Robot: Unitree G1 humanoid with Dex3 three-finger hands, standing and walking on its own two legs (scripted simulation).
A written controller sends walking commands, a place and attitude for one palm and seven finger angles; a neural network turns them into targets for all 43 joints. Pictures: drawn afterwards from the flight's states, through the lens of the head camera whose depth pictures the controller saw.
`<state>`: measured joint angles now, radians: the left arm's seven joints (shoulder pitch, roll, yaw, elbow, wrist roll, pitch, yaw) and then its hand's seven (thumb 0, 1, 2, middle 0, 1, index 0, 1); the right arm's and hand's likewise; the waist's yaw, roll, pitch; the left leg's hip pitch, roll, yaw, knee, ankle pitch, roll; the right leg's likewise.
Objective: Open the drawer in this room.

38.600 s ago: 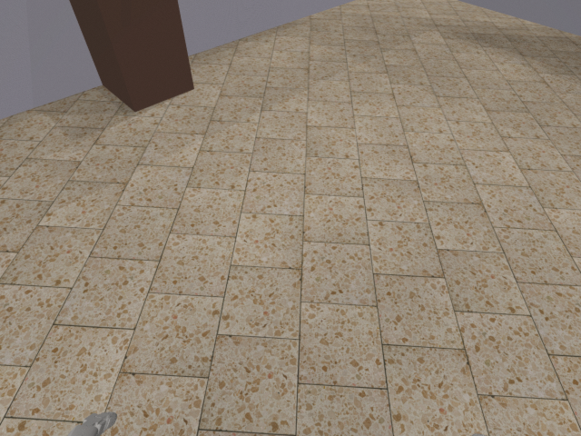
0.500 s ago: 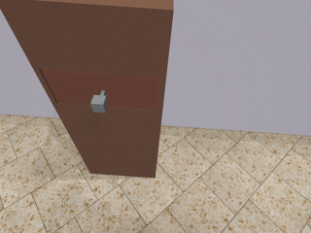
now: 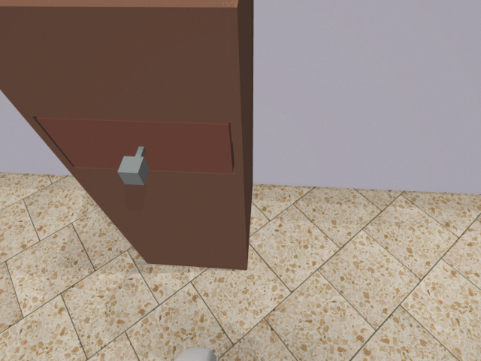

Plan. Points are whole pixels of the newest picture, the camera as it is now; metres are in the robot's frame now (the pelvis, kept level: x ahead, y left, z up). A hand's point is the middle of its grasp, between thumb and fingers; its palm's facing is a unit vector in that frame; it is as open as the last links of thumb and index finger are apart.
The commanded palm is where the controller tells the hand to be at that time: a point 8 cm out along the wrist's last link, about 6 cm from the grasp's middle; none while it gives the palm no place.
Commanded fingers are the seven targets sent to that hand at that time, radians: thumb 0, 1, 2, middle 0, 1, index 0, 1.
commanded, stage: come to a stop and stand still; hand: left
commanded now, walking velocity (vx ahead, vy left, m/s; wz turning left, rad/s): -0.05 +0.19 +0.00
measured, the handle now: (137, 162) +0.47 +0.25 +0.00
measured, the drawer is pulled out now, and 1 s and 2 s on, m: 0.00 0.00 0.00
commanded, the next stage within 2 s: look again from close up in 0.78 s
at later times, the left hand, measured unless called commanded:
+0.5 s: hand out of the picture -0.04 +0.22 -0.18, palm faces +0.09 -0.97 -0.21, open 7.4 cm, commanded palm none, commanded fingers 0.00 0.90 0.90 -0.20 -0.30 -0.20 -0.30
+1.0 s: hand out of the picture -0.06 +0.19 -0.17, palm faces +0.00 -0.98 -0.18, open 7.4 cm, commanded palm none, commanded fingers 0.00 0.90 0.90 -0.20 -0.30 -0.20 -0.30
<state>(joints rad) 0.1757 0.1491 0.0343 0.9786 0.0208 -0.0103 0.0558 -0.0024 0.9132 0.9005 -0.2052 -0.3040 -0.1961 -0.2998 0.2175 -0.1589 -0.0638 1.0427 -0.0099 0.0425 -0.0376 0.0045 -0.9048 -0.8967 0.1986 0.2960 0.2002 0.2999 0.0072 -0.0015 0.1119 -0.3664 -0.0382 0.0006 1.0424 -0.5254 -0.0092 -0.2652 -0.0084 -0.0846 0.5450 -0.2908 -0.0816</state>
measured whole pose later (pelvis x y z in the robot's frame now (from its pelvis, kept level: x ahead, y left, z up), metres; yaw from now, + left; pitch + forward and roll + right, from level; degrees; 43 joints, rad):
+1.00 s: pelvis -0.05 +0.03 +0.00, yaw +0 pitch -1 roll -1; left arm 0.31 0.12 -0.01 1.11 0.01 -0.03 0.04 0.00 0.91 0.90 -0.21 -0.30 -0.20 -0.30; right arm 0.32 -0.14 0.00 1.09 -0.02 0.00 -0.01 0.01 -0.91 -0.90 0.20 0.30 0.20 0.30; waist -0.02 0.03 0.05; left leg -0.24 0.04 0.02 0.51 -0.26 -0.02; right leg -0.23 0.01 -0.05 0.48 -0.23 -0.02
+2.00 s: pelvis -0.05 +0.02 -0.05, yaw +1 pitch +9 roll +1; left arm 0.51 0.39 -0.03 -0.06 1.08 -0.11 0.45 0.00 0.43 0.70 -0.26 -0.60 -0.25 -0.60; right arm 0.05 -0.25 -0.04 0.50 -0.10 0.07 0.02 0.01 -0.90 -0.90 0.20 0.30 0.20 0.30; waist 0.15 -0.02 -0.09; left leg -0.62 0.02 0.01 0.88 -0.43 -0.02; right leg -0.65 0.00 -0.01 0.92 -0.44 -0.04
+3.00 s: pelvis -0.02 +0.05 +0.00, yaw +1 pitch +2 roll +0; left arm -0.14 0.54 -0.03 0.01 0.90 0.04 -0.03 0.00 -0.48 0.31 -0.32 -1.20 -0.31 -1.20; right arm 0.11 -0.23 0.02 0.60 0.00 0.16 -0.01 0.01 -0.90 -0.90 0.20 0.30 0.20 0.30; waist 0.08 0.08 -0.01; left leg -0.24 -0.02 0.00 0.49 -0.28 0.02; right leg -0.25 -0.02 -0.01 0.50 -0.28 0.01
